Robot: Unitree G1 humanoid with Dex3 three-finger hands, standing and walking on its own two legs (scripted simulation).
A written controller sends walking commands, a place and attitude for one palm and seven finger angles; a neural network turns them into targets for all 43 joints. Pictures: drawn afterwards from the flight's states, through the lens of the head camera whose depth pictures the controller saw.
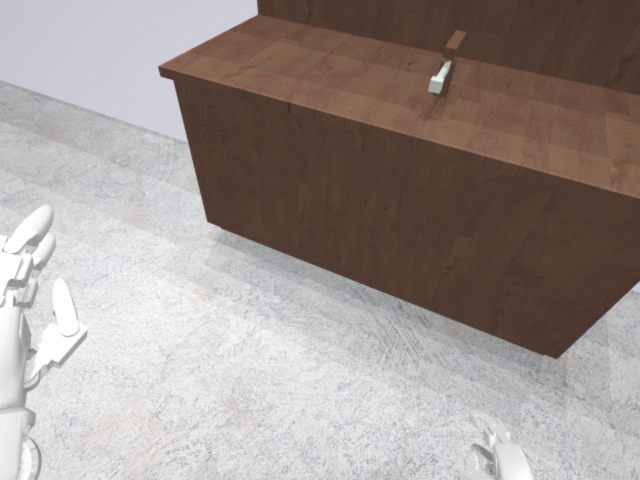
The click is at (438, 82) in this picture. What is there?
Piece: tap's lever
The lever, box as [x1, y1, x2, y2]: [428, 76, 443, 93]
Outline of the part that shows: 433,76 430,80 428,90 438,93 441,88 443,78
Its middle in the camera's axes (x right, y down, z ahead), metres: +0.28 -0.37 +0.93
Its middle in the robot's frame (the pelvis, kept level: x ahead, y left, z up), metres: +0.97 -0.22 +0.07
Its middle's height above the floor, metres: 0.84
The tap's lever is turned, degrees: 0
